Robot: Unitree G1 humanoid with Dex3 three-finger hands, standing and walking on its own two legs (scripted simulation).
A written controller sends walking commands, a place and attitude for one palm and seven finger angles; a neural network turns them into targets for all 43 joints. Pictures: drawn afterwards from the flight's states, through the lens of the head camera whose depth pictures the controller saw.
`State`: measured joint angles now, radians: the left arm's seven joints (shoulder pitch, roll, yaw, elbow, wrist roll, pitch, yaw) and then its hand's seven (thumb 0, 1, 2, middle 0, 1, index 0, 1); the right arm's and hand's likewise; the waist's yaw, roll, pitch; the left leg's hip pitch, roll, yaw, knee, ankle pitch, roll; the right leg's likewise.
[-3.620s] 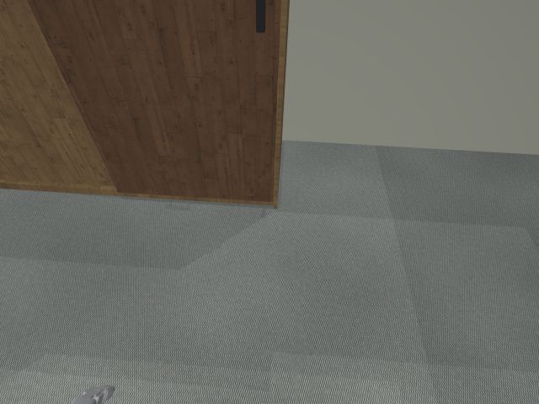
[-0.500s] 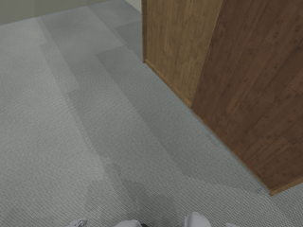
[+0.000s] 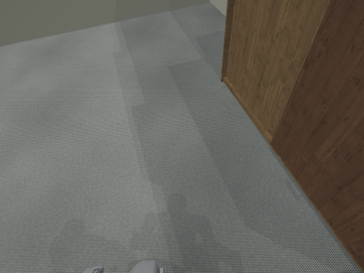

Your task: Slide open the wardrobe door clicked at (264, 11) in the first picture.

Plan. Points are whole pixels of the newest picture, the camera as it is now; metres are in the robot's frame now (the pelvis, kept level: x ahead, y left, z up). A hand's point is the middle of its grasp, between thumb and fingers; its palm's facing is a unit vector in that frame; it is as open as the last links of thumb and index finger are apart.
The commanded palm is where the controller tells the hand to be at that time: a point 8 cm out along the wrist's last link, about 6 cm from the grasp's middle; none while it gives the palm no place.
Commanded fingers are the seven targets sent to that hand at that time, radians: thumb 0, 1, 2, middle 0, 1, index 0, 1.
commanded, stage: walk to a spot facing it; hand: right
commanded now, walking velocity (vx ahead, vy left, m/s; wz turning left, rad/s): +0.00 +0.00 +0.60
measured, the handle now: out of the picture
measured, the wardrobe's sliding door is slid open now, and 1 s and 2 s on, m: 0.00 0.00 0.00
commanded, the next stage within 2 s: turn to face it in 0.38 s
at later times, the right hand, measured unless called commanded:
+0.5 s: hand (236, 266) +0.17 -0.11 -0.16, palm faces -0.25 +0.94 -0.23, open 7.4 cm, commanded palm none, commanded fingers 0.00 -0.90 -0.90 0.20 0.30 0.20 0.30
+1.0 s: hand (246, 247) +0.21 -0.14 -0.17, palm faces -0.08 +0.97 -0.21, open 7.4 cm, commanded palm none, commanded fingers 0.00 -0.90 -0.90 0.20 0.30 0.20 0.30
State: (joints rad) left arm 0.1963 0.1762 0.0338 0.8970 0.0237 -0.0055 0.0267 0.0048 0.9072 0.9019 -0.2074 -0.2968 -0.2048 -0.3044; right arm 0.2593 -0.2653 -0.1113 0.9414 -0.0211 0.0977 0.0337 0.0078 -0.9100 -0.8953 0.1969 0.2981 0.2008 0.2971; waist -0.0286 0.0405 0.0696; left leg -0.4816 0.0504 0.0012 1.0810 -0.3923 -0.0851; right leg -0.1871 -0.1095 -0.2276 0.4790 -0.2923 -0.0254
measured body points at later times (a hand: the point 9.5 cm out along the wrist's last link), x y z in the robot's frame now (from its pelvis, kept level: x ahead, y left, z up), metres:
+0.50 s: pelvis +0.04 +0.06 +0.00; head +0.06 +0.07 +0.45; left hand +0.03 +0.33 -0.15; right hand +0.18 -0.16 -0.14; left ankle -0.03 +0.15 -0.74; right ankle +0.12 -0.08 -0.68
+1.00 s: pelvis +0.11 +0.04 +0.00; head +0.14 +0.03 +0.45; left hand +0.11 +0.28 -0.15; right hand +0.22 -0.20 -0.16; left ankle +0.09 +0.19 -0.69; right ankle +0.18 -0.04 -0.74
